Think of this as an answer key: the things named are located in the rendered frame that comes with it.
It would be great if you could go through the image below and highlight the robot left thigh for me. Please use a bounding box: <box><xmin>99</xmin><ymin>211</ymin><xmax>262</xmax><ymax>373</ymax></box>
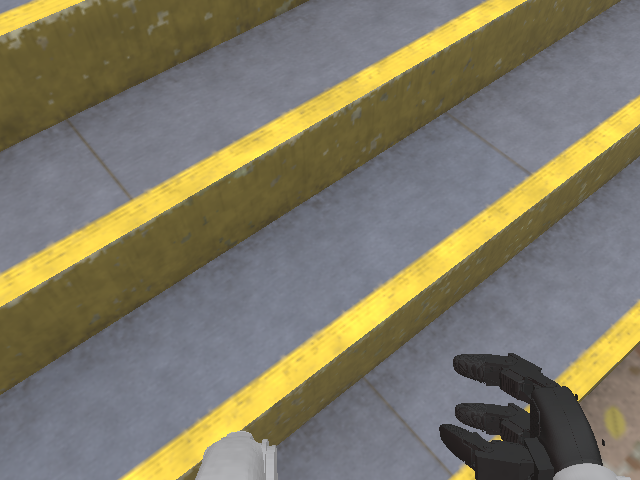
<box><xmin>195</xmin><ymin>436</ymin><xmax>278</xmax><ymax>480</ymax></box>

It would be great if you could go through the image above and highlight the robot right hand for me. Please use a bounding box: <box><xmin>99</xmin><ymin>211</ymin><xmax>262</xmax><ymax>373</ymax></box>
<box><xmin>439</xmin><ymin>353</ymin><xmax>605</xmax><ymax>480</ymax></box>

